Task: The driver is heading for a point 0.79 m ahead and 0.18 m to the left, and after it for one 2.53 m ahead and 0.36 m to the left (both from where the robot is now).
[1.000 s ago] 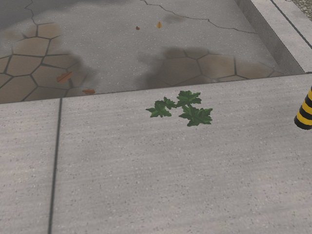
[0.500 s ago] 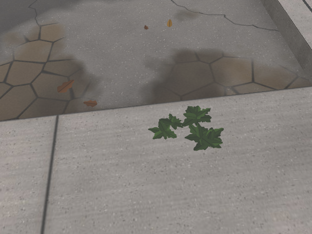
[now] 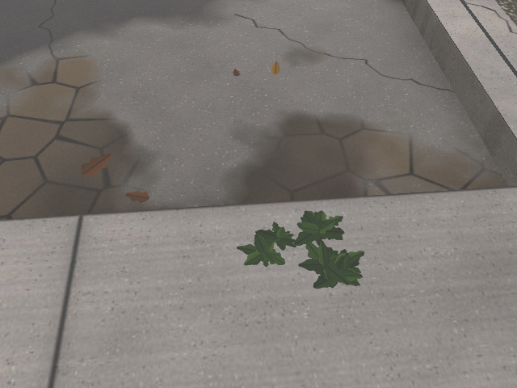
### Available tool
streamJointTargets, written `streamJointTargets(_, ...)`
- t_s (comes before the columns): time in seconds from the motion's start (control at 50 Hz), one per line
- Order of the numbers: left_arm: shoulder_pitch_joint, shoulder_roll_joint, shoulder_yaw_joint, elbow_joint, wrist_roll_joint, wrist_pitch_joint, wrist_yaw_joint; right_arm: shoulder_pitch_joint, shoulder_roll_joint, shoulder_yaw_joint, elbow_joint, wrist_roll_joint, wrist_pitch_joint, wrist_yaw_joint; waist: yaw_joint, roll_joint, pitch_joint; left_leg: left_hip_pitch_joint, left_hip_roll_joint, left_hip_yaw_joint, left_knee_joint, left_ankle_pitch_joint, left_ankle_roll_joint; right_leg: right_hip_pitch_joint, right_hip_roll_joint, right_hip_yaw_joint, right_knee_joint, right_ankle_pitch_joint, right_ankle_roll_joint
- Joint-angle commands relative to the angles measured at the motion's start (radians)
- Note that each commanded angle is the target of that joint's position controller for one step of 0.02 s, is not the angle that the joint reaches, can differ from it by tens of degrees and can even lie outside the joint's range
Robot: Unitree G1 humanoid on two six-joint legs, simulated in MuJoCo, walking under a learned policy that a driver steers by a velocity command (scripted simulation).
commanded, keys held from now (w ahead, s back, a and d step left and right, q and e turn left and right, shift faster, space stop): no key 0.02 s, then w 0.90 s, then w+q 0.08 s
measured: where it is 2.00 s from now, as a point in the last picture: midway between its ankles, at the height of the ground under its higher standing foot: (223, 240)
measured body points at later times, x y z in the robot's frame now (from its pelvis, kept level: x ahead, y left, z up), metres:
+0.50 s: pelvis +0.12 +0.05 +0.01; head +0.13 +0.07 +0.46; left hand +0.21 +0.31 -0.13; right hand +0.09 -0.19 -0.13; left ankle +0.07 +0.13 -0.74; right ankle +0.12 -0.10 -0.65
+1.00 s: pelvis +0.39 -0.02 +0.00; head +0.42 -0.02 +0.45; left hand +0.42 +0.23 -0.15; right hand +0.43 -0.26 -0.15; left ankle +0.35 +0.14 -0.64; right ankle +0.44 -0.10 -0.74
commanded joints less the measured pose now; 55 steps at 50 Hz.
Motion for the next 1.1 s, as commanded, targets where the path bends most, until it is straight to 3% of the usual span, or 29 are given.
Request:
streamJointTargets(0.02, 0.041, 0.078, 0.015, -0.014, -0.002, -0.002, 0.004, 0.012, -0.11, -0.019, -0.02, 0.002, -0.004, -0.004, -0.001, 0.019, -0.052, 0.093, 0.041, -0.039, -0.048, 0.284, 0.056, -0.027, -0.045, 0.04, -0.064, 0.182, -0.014)
streamJointTargets(0.06, 0.074, 0.083, 0.02, 0.009, -0.009, 0.003, 0.005, 0.04, -0.11, -0.023, 0.004, 0.01, 0.002, -0.004, 0.001, 0.005, -0.048, 0.075, 0.006, -0.007, -0.031, 0.008, 0.067, -0.036, -0.028, 0.028, -0.063, -0.07, -0.031)
streamJointTargets(0.1, 0.078, 0.108, 0.029, 0.005, -0.022, 0.0, 0.008, 0.033, -0.112, -0.027, -0.002, 0.018, -0.002, -0.003, 0.004, -0.037, 0.046, -0.043, -0.013, 0.001, -0.009, -0.33, 0.087, -0.093, -0.07, 0.098, -0.1, -0.364, -0.081)
streamJointTargets(0.16, 0.176, 0.174, 0.049, 0.023, -0.036, -0.041, 0.006, -0.056, -0.058, -0.015, -0.047, 0.026, -0.052, 0.013, 0.044, -0.153, 0.129, -0.263, -0.027, 0.059, 0.181, -0.211, 0.088, 0.015, -0.286, 0.405, -0.257, -0.481, -0.198)
streamJointTargets(0.2, 0.171, 0.174, 0.053, 0.022, -0.026, -0.063, 0.002, -0.092, -0.061, -0.015, -0.067, 0.024, -0.075, 0.032, 0.04, -0.153, 0.143, -0.329, 0.018, 0.03, 0.278, -0.19, 0.105, 0.052, -0.379, 0.506, -0.273, -0.328, -0.242)
streamJointTargets(0.24, 0.138, 0.163, 0.051, 0.007, -0.029, -0.071, -0.008, -0.068, -0.063, -0.017, -0.063, 0.033, -0.085, 0.044, 0.014, -0.126, 0.116, -0.294, 0.036, 0.031, 0.218, -0.234, 0.119, 0.078, -0.358, 0.425, -0.24, -0.177, -0.21)
streamJointTargets(0.3, 0.036, 0.173, 0.053, -0.026, -0.043, -0.059, -0.016, 0.154, -0.092, -0.045, 0.035, 0.026, -0.079, 0.045, -0.099, -0.083, 0.034, 0.201, -0.049, 0.1, 0.008, -0.001, 0.106, -0.173, -0.194, 0.185, -0.095, 0.019, -0.11)
streamJointTargets(0.32, -0.011, 0.146, 0.044, -0.049, -0.037, -0.062, -0.016, 0.293, -0.151, -0.067, 0.066, 0.02, -0.076, 0.04, -0.155, 0.05, -0.002, 0.337, 0.068, -0.087, -0.092, -0.052, 0.148, -0.286, -0.109, 0.068, 0.165, 0.138, -0.051)
streamJointTargets(0.34, -0.004, 0.073, 0.028, -0.082, -0.03, -0.076, -0.012, 0.413, -0.258, -0.09, 0.078, 0.022, -0.078, 0.043, -0.175, 0.324, -0.059, 0.494, 0.303, -0.528, -0.275, -0.098, 0.283, -0.499, 0.023, -0.026, 0.524, -0.061, 0.013)
streamJointTargets(0.36, -0.024, 0.083, 0.031, -0.089, -0.036, -0.089, -0.013, 0.379, -0.183, -0.058, 0.07, 0.006, -0.091, 0.048, -0.142, 0.237, -0.052, 0.477, 0.373, -0.67, -0.313, -0.089, 0.321, -0.606, 0.005, 0.11, 0.736, -0.252, -0.003)
streamJointTargets(0.38, -0.017, 0.092, 0.034, -0.09, -0.054, -0.099, -0.022, 0.294, -0.135, -0.039, 0.045, 0.004, -0.102, 0.048, -0.093, 0.149, 0.0, 0.437, 0.358, -0.567, -0.293, -0.062, 0.29, -0.662, -0.049, 0.154, 0.812, -0.189, -0.034)
streamJointTargets(0.42, -0.024, 0.106, 0.044, -0.081, -0.05, -0.102, -0.024, 0.19, -0.11, -0.022, 0.009, 0.006, -0.107, 0.059, -0.044, 0.063, 0.037, 0.349, 0.282, -0.357, -0.317, 0.047, 0.223, -0.644, -0.121, 0.132, 0.738, -0.013, -0.059)
streamJointTargets(0.46, -0.028, 0.106, 0.055, -0.078, -0.038, -0.089, -0.027, 0.197, -0.081, -0.007, 0.01, -0.001, -0.099, 0.058, -0.026, 0.084, 0.033, 0.292, 0.218, -0.216, -0.336, 0.207, 0.18, -0.556, -0.143, 0.104, 0.639, 0.065, -0.051)
streamJointTargets(0.58, -0.236, 0.053, 0.041, -0.15, -0.028, -0.066, -0.034, 0.26, -0.138, -0.01, 0.01, -0.009, -0.085, 0.024, -0.052, 0.071, 0.08, 0.237, 0.187, -0.095, -0.399, 0.319, 0.185, -0.554, -0.119, 0.054, 0.315, 0.248, 0.005)
streamJointTargets(0.72, -0.412, 0.069, 0.027, -0.215, -0.038, -0.078, -0.07, 0.329, -0.147, -0.024, 0.033, 0.01, -0.075, 0.018, -0.074, 0.079, 0.13, 0.336, 0.233, -0.04, -0.386, 0.328, 0.178, -0.51, -0.088, 0.036, 0.096, 0.304, -0.038)
streamJointTargets(0.78, -0.33, 0.122, 0.048, -0.209, -0.036, -0.087, -0.077, 0.291, -0.182, -0.038, 0.021, 0.009, -0.065, 0.017, -0.002, 0.117, 0.042, 0.391, 0.247, -0.015, -0.241, 0.692, 0.152, -0.326, -0.029, -0.003, 0.068, 0.217, -0.083)
streamJointTargets(0.8, -0.199, 0.157, 0.069, -0.174, -0.035, -0.087, -0.073, 0.271, -0.187, -0.04, 0.016, 0.006, -0.058, 0.018, 0.069, 0.134, -0.038, 0.373, 0.222, 0.012, -0.093, 0.863, 0.136, -0.155, 0.009, -0.03, 0.068, 0.21, -0.107)
streamJointTargets(0.82, -0.007, 0.204, 0.095, -0.115, -0.036, -0.082, -0.065, 0.25, -0.175, -0.034, 0.004, 0.003, -0.054, 0.019, 0.153, 0.128, -0.143, 0.252, 0.174, 0.038, 0.128, 0.85, 0.103, 0.111, -0.003, -0.005, 0.074, 0.225, -0.139)
streamJointTargets(0.84, 0.168, 0.282, 0.115, -0.078, -0.017, -0.076, -0.054, 0.283, -0.12, -0.016, -0.02, -0.008, -0.058, 0.025, 0.17, -0.035, -0.296, -0.056, 0.081, 0.07, 0.493, 0.466, 0.061, 0.459, -0.235, 0.306, 0.064, 0.123, -0.223)
streamJointTargets(0.86, 0.201, 0.291, 0.104, -0.065, -0.006, -0.075, -0.062, 0.378, 0.009, 0.02, -0.014, 0.009, -0.086, 0.037, 0.101, -0.264, -0.445, -0.315, -0.091, -0.052, 0.782, -0.318, 0.029, 0.638, -0.423, 0.789, -0.126, -0.072, -0.347)
streamJointTargets(0.88, 0.335, 0.09, 0.047, -0.018, 0.12, -0.09, -0.049, 0.385, -0.056, 0.005, 0.011, -0.128, -0.105, 0.113, 0.165, -0.171, -0.31, -0.423, -0.089, -0.262, 0.765, -0.206, 0.128, 0.59, -0.29, 0.754, -0.233, -0.493, -0.256)
streamJointTargets(0.9, 0.151, 0.088, 0.051, -0.039, 0.091, -0.105, -0.047, 0.229, -0.099, -0.019, -0.023, -0.112, -0.115, 0.123, 0.105, -0.172, 0.034, -0.549, -0.026, -0.138, 0.813, -0.153, 0.142, 0.326, -0.282, 0.6, -0.266, -0.387, -0.227)
streamJointTargets(0.92, 0.087, 0.069, 0.041, -0.045, 0.063, -0.102, -0.037, 0.2, -0.114, -0.02, -0.043, -0.108, -0.12, 0.108, 0.071, -0.07, -0.032, -0.461, 0.024, -0.122, 0.772, -0.115, 0.16, 0.245, -0.278, 0.537, -0.285, -0.268, -0.242)
streamJointTargets(0.94, 0.051, 0.034, 0.029, -0.043, 0.058, -0.101, -0.03, 0.195, -0.052, -0.003, -0.052, -0.104, -0.117, 0.097, 0.028, -0.039, -0.036, -0.409, 0.066, -0.134, 0.729, -0.061, 0.172, 0.163, -0.267, 0.451, -0.295, -0.15, -0.232)
streamJointTargets(0.96, 0.019, -0.007, 0.014, -0.042, 0.061, -0.1, -0.028, 0.206, -0.011, 0.009, -0.049, -0.095, -0.107, 0.094, -0.006, -0.016, -0.02, -0.347, 0.098, -0.143, 0.732, 0.003, 0.16, 0.05, -0.284, 0.405, -0.316, -0.031, -0.228)
streamJointTargets(0.98, 0.036, -0.032, 0.006, -0.033, 0.07, -0.099, -0.028, 0.222, -0.005, 0.01, -0.042, -0.087, -0.092, 0.093, -0.017, -0.005, -0.011, -0.333, 0.104, -0.148, 0.74, 0.031, 0.148, 0.007, -0.287, 0.365, -0.346, 0.032, -0.234)
streamJointTargets(1.02, 0.045, -0.011, 0.009, -0.035, 0.075, -0.116, -0.029, 0.197, 0.007, 0.018, -0.056, -0.078, -0.079, 0.103, -0.022, -0.034, 0.019, -0.406, 0.107, -0.151, 0.723, 0.074, 0.148, -0.019, -0.261, 0.241, -0.37, 0.116, -0.233)
streamJointTargets(1.08, 0.1, -0.014, -0.005, -0.028, 0.116, -0.135, -0.038, 0.085, -0.016, 0.022, -0.107, -0.077, -0.076, 0.112, -0.008, -0.016, 0.028, -0.461, 0.116, -0.129, 0.539, 0.266, 0.128, -0.025, -0.239, 0.086, -0.384, 0.286, -0.235)
streamJointTargets(1.1, 0.132, -0.007, -0.007, -0.02, 0.114, -0.139, -0.043, 0.038, -0.019, 0.022, -0.126, -0.075, -0.075, 0.114, -0.001, -0.02, 0.026, -0.444, 0.114, -0.1, 0.465, 0.337, 0.112, -0.031, -0.227, 0.035, -0.373, 0.367, -0.235)
Keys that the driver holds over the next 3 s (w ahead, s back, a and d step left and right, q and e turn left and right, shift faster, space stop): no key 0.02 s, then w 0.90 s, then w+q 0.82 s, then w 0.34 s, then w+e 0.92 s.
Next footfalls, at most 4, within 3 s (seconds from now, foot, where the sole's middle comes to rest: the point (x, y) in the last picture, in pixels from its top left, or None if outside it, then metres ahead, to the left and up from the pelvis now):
0.82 right None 0.48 -0.10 -0.77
1.40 left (210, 285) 0.79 0.17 -0.77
1.80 right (262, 226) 1.01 0.01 -0.77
2.14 left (168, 226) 1.01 0.31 -0.77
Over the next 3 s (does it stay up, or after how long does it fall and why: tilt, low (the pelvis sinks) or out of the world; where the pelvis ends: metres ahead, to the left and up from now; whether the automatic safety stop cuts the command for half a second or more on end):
stays up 1.45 0.35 -0.18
